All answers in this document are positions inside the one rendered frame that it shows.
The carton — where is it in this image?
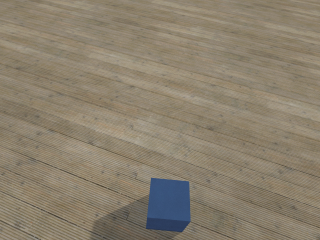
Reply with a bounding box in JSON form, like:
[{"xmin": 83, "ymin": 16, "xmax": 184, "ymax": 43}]
[{"xmin": 146, "ymin": 178, "xmax": 191, "ymax": 232}]

